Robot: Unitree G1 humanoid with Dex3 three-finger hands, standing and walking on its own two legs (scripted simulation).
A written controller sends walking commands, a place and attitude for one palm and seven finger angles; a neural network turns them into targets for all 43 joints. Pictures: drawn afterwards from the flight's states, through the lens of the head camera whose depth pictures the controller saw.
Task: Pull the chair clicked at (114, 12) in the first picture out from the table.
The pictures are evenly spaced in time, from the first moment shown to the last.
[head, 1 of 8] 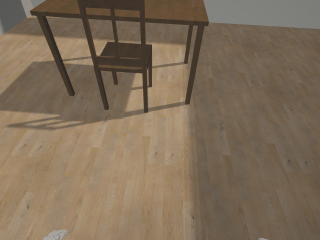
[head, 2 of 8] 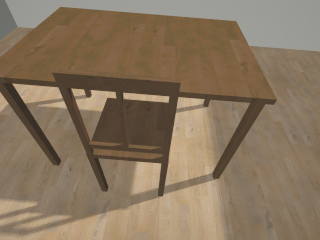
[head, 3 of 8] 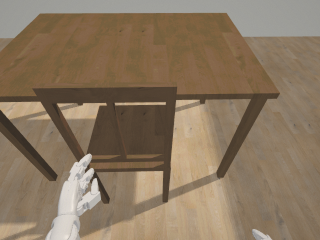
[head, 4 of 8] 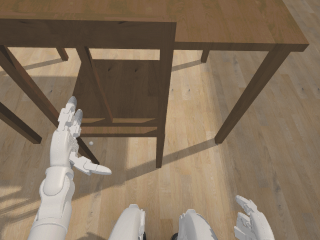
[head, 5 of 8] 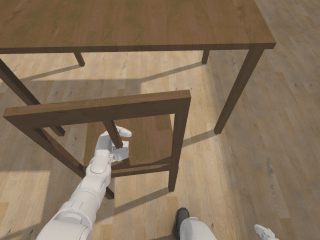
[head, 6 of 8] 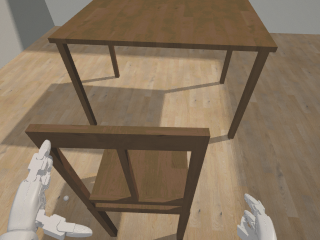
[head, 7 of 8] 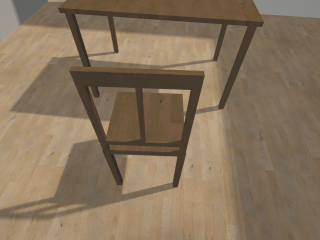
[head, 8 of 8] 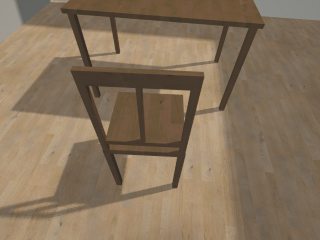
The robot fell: no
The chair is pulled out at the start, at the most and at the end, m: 0.00 0.59 0.59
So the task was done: yes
